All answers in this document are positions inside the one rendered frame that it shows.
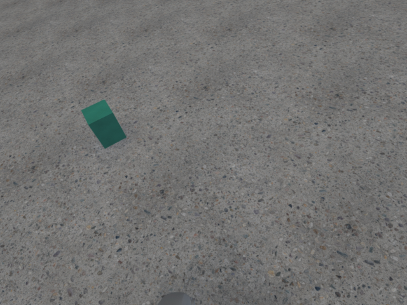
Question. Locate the left robot thigh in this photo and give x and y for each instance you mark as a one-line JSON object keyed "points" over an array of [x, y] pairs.
{"points": [[177, 298]]}

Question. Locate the carton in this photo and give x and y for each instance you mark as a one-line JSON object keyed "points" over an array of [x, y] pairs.
{"points": [[103, 123]]}

